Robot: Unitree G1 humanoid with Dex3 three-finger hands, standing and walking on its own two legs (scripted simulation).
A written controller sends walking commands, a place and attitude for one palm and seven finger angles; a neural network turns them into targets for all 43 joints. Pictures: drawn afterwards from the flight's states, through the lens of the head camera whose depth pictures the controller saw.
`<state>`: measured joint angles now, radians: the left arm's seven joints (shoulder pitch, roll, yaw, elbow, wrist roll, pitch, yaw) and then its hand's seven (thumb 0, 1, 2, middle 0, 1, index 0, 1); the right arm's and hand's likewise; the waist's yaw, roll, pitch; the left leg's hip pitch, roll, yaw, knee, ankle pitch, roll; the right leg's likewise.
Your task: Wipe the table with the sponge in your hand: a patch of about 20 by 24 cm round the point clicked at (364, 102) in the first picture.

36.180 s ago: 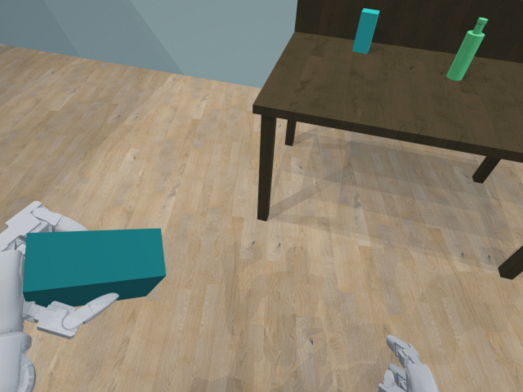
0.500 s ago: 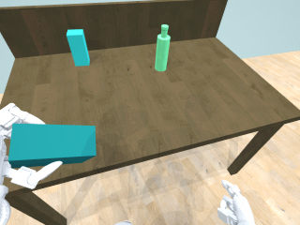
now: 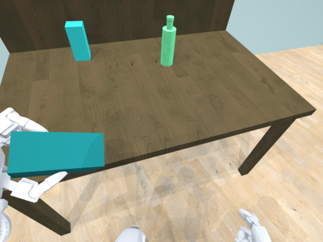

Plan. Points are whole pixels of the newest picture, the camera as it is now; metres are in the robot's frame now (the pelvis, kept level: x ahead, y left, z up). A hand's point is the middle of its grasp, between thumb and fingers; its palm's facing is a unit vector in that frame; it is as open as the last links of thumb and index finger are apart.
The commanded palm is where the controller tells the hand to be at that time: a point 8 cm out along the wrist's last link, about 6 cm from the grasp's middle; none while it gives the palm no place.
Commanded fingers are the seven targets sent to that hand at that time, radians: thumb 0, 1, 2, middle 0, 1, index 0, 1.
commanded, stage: step back with the hand held close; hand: left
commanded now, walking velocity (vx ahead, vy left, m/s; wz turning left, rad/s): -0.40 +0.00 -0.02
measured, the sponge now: (71, 155) +0.24 +0.19 +0.16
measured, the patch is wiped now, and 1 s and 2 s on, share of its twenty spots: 1.00 1.00 1.00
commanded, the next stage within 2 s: stop stepping back and stand still in 0.26 s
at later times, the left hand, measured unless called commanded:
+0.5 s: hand out of the picture +0.07 +0.21 +0.19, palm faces +0.36 -0.85 -0.39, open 10.1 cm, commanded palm +0.02 +0.26 +0.20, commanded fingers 0.00 0.10 1.30 -1.20 -1.60 -1.20 -1.60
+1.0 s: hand out of the picture -0.05 +0.18 +0.18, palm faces +0.37 -0.85 -0.36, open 10.1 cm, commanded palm -0.11 +0.24 +0.20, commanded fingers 0.00 0.10 1.30 -1.20 -1.60 -1.20 -1.60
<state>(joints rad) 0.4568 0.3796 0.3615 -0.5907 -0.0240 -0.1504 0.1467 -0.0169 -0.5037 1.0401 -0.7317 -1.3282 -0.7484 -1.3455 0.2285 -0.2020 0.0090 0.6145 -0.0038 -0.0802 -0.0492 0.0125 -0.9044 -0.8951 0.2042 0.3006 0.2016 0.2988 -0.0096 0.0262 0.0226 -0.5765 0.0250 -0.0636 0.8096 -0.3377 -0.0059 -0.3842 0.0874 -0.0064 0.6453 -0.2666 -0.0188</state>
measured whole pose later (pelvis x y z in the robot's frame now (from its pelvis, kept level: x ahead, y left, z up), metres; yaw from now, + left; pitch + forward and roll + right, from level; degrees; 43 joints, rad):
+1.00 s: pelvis -0.27 -0.05 -0.01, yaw +1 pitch -3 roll -1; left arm 0.40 0.35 0.32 -0.46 -0.05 -0.13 0.09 -0.02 -0.50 1.04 -0.73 -1.33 -0.75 -1.35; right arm 0.27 -0.22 0.01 0.71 0.03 -0.09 -0.03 0.01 -0.90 -0.90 0.20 0.30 0.20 0.30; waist -0.02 0.04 -0.02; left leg -0.49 0.03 -0.04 1.16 -0.40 0.03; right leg -0.39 0.02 -0.12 0.73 -0.31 -0.07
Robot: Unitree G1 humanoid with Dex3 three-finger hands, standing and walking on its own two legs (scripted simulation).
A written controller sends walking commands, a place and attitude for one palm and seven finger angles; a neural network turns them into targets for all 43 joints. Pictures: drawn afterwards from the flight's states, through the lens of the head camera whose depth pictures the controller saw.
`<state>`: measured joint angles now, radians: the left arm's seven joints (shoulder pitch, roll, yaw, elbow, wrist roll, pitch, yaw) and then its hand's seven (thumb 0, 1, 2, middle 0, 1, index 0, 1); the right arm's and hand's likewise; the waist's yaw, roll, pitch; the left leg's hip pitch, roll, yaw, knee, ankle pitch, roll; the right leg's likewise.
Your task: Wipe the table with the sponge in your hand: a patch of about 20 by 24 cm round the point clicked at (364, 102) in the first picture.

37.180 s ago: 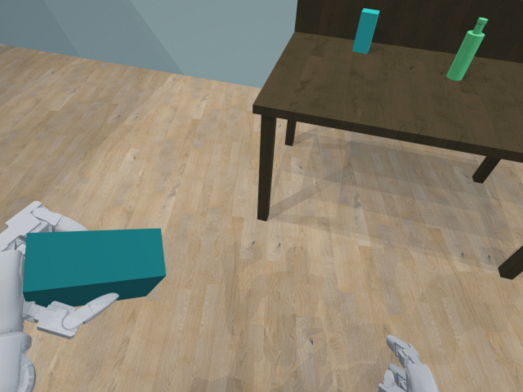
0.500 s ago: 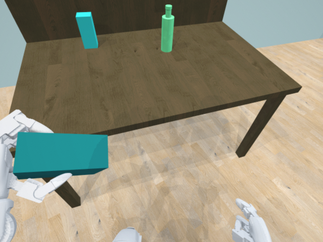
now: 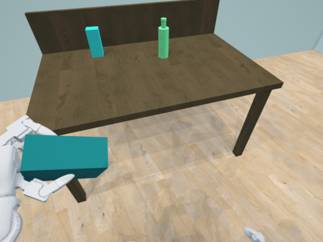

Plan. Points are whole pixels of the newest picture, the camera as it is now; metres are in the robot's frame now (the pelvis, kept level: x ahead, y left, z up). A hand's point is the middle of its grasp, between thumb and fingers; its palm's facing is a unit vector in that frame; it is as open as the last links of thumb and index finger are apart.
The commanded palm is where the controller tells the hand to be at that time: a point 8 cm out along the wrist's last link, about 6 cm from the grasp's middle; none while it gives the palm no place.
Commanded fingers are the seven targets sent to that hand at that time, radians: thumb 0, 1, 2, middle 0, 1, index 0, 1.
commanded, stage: stop stepping back and stand still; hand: left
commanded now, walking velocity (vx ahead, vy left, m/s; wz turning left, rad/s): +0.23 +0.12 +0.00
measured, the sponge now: (79, 159) +0.23 +0.18 +0.16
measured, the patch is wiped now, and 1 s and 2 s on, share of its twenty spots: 1.00 1.00 1.00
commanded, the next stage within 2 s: stand and wait in 0.56 s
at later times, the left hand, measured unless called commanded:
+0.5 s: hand (45, 183) +0.17 +0.20 +0.19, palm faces +0.37 -0.86 -0.35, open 10.1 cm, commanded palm +0.12 +0.25 +0.21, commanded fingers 0.00 0.10 1.30 -1.20 -1.60 -1.20 -1.60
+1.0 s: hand (33, 161) +0.21 +0.25 +0.18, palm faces +0.38 -0.85 -0.36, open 10.1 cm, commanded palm +0.16 +0.29 +0.21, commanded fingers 0.00 0.10 1.30 -1.20 -1.60 -1.20 -1.60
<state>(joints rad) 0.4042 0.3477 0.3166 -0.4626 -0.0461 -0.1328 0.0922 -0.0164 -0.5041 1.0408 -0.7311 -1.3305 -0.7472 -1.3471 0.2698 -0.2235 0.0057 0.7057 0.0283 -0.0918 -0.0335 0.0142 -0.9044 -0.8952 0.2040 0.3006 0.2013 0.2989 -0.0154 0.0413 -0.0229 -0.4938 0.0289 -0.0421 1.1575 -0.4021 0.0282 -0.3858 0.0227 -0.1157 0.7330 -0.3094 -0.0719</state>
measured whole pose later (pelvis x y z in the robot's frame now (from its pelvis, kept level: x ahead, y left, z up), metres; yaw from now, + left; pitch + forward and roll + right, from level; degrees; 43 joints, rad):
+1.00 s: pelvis +0.00 +0.01 +0.03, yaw +0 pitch -1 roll +0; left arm 0.48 0.36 0.30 -0.49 -0.06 -0.11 0.16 -0.02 -0.50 1.04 -0.73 -1.33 -0.75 -1.35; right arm 0.16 -0.20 0.02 0.59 0.01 -0.08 -0.06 0.01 -0.90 -0.90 0.20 0.30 0.20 0.30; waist 0.01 -0.01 0.02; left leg -0.20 0.03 0.07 0.50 -0.27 0.00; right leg -0.23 -0.02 -0.06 0.47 -0.22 0.00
